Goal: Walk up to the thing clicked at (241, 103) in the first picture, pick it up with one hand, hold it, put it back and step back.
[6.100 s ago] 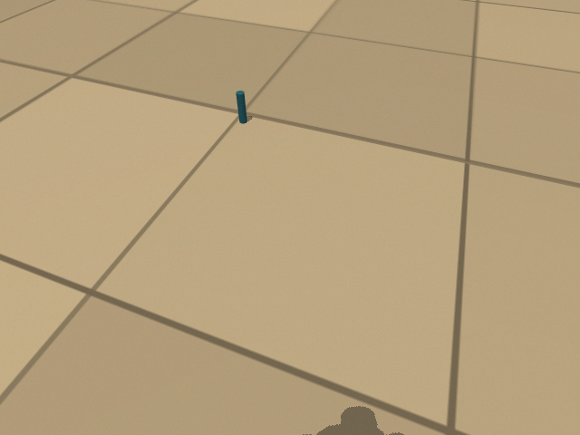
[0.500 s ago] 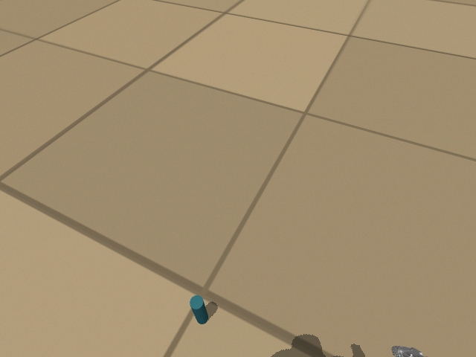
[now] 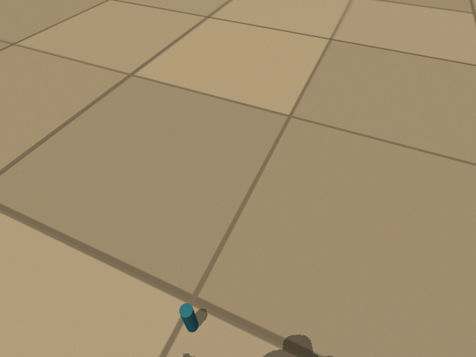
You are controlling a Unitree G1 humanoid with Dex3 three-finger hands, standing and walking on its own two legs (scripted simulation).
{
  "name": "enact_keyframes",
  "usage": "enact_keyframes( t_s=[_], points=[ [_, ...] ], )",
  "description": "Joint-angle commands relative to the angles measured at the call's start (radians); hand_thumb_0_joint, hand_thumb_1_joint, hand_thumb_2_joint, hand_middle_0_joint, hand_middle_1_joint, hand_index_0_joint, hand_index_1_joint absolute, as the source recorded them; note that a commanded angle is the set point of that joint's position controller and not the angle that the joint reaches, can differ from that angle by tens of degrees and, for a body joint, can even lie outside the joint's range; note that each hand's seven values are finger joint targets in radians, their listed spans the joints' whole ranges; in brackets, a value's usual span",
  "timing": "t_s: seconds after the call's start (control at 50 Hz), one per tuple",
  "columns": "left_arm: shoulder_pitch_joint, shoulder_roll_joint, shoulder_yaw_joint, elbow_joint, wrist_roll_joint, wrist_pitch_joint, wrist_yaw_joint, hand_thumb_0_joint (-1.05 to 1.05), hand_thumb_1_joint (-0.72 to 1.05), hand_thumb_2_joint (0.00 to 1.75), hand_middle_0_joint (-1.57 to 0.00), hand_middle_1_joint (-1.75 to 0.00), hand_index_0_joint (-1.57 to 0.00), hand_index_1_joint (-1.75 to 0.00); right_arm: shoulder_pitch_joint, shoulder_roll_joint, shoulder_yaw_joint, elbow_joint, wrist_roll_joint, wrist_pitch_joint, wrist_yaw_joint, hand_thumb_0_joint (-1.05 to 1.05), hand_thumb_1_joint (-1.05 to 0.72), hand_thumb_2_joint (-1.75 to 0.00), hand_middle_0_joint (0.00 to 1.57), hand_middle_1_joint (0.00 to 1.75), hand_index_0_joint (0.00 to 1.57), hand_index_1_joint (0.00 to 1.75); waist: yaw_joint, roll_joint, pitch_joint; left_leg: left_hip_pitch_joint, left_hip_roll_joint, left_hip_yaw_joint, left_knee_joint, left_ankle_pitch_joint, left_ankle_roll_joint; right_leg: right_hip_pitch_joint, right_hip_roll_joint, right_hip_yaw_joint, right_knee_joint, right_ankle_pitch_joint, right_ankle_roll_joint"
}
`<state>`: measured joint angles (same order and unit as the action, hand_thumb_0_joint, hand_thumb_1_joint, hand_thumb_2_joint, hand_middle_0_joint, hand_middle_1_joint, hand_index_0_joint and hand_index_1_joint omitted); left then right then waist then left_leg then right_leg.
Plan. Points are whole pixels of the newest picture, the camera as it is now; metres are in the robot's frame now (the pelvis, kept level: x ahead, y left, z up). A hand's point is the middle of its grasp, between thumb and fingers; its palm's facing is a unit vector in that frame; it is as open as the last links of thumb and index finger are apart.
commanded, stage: walk up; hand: left
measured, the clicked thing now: (189, 318) +0.38 +0.19 -0.69
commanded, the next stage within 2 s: stand in 0.58 s
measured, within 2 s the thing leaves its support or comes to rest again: neither
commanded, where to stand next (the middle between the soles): +0.03 -0.01 m, yaw -2 degrees
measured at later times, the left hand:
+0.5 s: hand out of the picture +0.08 +0.26 -0.16, palm faces +0.00 -0.94 -0.33, open 7.4 cm
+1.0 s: hand out of the picture +0.08 +0.26 -0.15, palm faces -0.02 -0.94 -0.35, open 7.4 cm
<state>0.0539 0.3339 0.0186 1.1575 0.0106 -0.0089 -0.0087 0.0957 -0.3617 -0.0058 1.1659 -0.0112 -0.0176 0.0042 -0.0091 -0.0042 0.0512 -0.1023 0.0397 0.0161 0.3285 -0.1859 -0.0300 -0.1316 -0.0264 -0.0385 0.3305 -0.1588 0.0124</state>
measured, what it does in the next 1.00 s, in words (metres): stands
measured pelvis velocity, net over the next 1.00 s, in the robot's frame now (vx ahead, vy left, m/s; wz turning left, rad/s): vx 0.00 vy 0.01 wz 0.00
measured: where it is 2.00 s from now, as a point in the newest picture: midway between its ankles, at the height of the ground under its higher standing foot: outside the picture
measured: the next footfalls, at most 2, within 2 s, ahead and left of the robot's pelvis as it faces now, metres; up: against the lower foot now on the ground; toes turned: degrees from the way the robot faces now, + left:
none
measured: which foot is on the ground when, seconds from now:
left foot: down 0.00-1.00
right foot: down 0.00-1.00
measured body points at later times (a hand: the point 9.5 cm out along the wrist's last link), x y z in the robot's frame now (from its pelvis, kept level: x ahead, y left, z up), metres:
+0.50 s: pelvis +0.00 +0.01 +0.00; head +0.00 +0.01 +0.45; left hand +0.08 +0.31 -0.13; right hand +0.07 -0.29 -0.13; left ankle +0.00 +0.14 -0.75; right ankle +0.01 -0.13 -0.75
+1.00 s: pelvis +0.00 +0.01 +0.00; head +0.01 +0.00 +0.45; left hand +0.08 +0.31 -0.13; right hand +0.09 -0.29 -0.13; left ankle +0.00 +0.14 -0.75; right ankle +0.01 -0.13 -0.75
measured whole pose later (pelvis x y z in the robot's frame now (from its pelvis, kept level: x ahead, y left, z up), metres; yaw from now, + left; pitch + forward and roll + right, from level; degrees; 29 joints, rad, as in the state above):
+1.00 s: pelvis +0.00 +0.01 +0.00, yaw +0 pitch -2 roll +0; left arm 0.09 0.35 0.00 1.14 0.01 -0.01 0.00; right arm 0.09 -0.35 0.00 1.14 -0.01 -0.01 0.01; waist 0.00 0.00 0.05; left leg -0.09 0.03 0.02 0.31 -0.18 -0.02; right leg -0.12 -0.04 -0.03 0.31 -0.15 0.02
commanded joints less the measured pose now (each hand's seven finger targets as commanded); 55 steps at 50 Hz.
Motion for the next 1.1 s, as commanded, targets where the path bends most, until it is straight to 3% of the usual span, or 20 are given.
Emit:
enact_keyframes(
  t_s=[0.0, 0.5, 0.54, 0.58, 0.72, 0.8, 0.86, 1.08],
  points=[
    [-0.051, 0.22, 0.038, -0.055, -0.004, -0.015, 0.01, 0.0, 0.9, 0.9, -0.2, -0.3, -0.2, -0.3, -0.056, -0.204, -0.034, -0.065, 0.003, -0.022, -0.015, 0.0, -0.9, -0.9, 0.2, 0.3, 0.2, 0.3, 0.01, 0.011, -0.089, -0.03, 0.091, -0.074, -0.057, 0.122, 0.042, 0.055, -0.106, 0.089, -0.045, 0.103, -0.027],
    [-0.018, 0.214, 0.036, -0.059, -0.002, -0.014, 0.008, 0.0, 0.9, 0.9, -0.2, -0.3, -0.2, -0.3, -0.042, -0.198, -0.035, -0.075, 0.0, -0.02, -0.013, 0.0, -0.9, -0.9, 0.2, 0.3, 0.2, 0.3, 0.012, -0.004, -0.065, -0.011, 0.083, -0.074, -0.065, 0.064, 0.049, 0.014, -0.102, 0.103, -0.061, 0.068, -0.021],
    [-0.019, 0.211, 0.036, -0.06, -0.002, -0.014, 0.008, 0.0, 0.9, 0.9, -0.2, -0.3, -0.2, -0.3, -0.039, -0.199, -0.036, -0.075, -0.001, -0.02, -0.012, 0.0, -0.9, -0.9, 0.2, 0.3, 0.2, 0.3, 0.01, 0.0, -0.067, -0.014, 0.083, -0.074, -0.063, 0.073, 0.048, 0.013, -0.099, 0.101, -0.059, 0.074, -0.02],
    [-0.021, 0.227, 0.033, -0.069, -0.003, -0.019, 0.014, 0.0, 0.9, 0.9, -0.2, -0.3, -0.2, -0.3, -0.053, -0.198, -0.035, -0.082, -0.002, -0.015, -0.014, 0.0, -0.9, -0.9, 0.2, 0.3, 0.2, 0.3, 0.008, 0.016, -0.077, -0.002, 0.103, -0.084, -0.063, 0.157, 0.039, 0.026, -0.115, 0.102, -0.046, 0.133, -0.023],
    [-0.009, 0.223, 0.026, -0.066, -0.006, -0.021, 0.014, 0.0, 0.9, 0.9, -0.2, -0.3, -0.2, -0.3, -0.051, -0.2, -0.032, -0.077, 0.001, -0.014, -0.013, 0.0, -0.9, -0.9, 0.2, 0.3, 0.2, 0.3, 0.009, 0.026, -0.108, 0.009, 0.105, -0.084, -0.068, 0.19, 0.037, 0.067, -0.118, 0.096, -0.038, 0.165, -0.024],
    [-0.001, 0.223, 0.021, -0.066, -0.003, -0.021, 0.015, 0.0, 0.9, 0.9, -0.2, -0.3, -0.2, -0.3, -0.057, -0.201, -0.033, -0.078, 0.003, -0.012, -0.011, 0.0, -0.9, -0.9, 0.2, 0.3, 0.2, 0.3, 0.009, 0.012, -0.098, 0.017, 0.105, -0.087, -0.069, 0.176, 0.038, 0.053, -0.117, 0.089, -0.049, 0.15, -0.022],
    [0.002, 0.219, 0.019, -0.067, -0.004, -0.021, 0.014, 0.0, 0.9, 0.9, -0.2, -0.3, -0.2, -0.3, -0.055, -0.204, -0.031, -0.077, 0.002, -0.01, -0.01, 0.0, -0.9, -0.9, 0.2, 0.3, 0.2, 0.3, 0.013, 0.005, -0.066, -0.006, 0.097, -0.086, -0.077, 0.109, 0.037, 0.027, -0.115, 0.093, -0.068, 0.085, -0.018],
    [0.003, 0.228, 0.019, -0.073, -0.003, -0.023, 0.014, 0.0, 0.9, 0.9, -0.2, -0.3, -0.2, -0.3, -0.048, -0.203, -0.03, -0.082, 0.003, -0.011, -0.007, 0.0, -0.9, -0.9, 0.2, 0.3, 0.2, 0.3, 0.011, 0.005, -0.077, -0.001, 0.098, -0.089, -0.077, 0.125, 0.038, 0.041, -0.117, 0.092, -0.066, 0.106, -0.019]
  ],
)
